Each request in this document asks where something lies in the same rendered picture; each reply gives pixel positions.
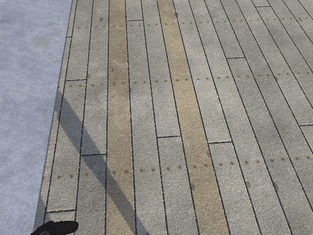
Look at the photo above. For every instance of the robot left hand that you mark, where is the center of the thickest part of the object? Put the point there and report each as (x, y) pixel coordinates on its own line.
(56, 228)

